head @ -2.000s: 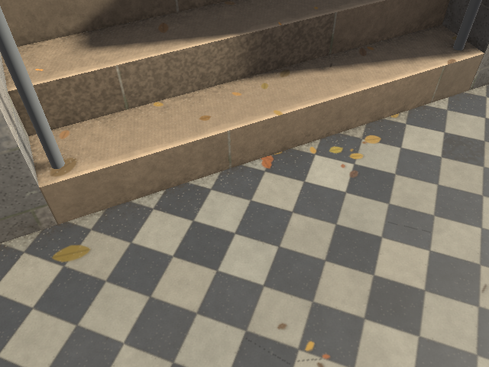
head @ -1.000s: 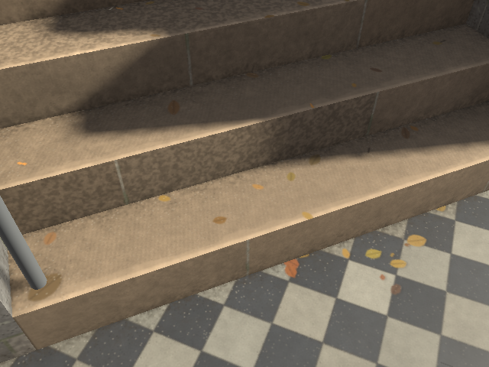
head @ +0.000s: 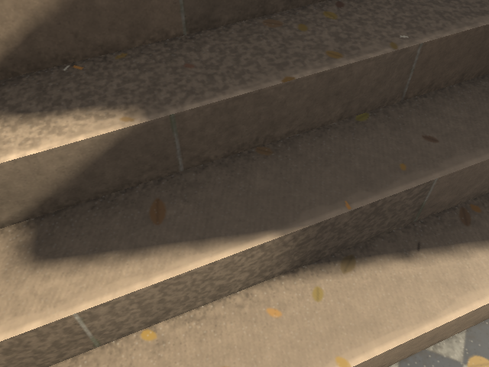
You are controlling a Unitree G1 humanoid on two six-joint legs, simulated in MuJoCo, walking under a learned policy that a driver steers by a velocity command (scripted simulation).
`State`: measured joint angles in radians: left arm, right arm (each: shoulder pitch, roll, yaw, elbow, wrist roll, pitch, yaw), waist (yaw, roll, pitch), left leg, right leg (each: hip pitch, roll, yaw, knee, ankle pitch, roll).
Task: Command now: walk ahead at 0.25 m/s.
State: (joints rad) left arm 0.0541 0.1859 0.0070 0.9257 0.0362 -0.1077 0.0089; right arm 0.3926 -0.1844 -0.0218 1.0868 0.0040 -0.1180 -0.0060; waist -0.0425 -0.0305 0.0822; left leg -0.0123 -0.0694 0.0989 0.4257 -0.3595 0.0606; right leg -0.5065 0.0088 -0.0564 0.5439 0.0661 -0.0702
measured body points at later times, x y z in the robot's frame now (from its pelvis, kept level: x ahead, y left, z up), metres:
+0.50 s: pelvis +0.08 +0.02 +0.01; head +0.07 +0.03 +0.46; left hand +0.06 +0.23 -0.16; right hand +0.05 -0.19 -0.15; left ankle +0.06 +0.11 -0.73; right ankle +0.16 -0.07 -0.73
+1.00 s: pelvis +0.10 +0.06 +0.01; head +0.10 +0.06 +0.46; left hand +0.09 +0.26 -0.16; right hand +0.08 -0.15 -0.15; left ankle +0.06 +0.11 -0.73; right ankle +0.16 -0.07 -0.73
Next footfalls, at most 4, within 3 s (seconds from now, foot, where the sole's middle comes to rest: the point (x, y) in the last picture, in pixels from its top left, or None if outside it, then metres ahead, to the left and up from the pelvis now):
0.02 right None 0.20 -0.07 -0.77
0.32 left None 0.10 0.11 -0.77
2.26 right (321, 330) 0.48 -0.16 -0.58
2.76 left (251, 212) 0.69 -0.01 -0.40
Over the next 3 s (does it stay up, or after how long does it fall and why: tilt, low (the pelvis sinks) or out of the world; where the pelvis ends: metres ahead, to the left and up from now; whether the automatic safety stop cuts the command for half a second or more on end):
stays up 0.76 0.00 0.36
